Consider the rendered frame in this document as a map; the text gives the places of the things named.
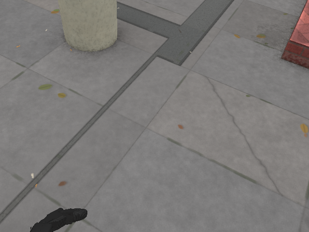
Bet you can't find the left robot hand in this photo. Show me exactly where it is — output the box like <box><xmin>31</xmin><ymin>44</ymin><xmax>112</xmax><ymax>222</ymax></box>
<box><xmin>30</xmin><ymin>208</ymin><xmax>88</xmax><ymax>232</ymax></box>

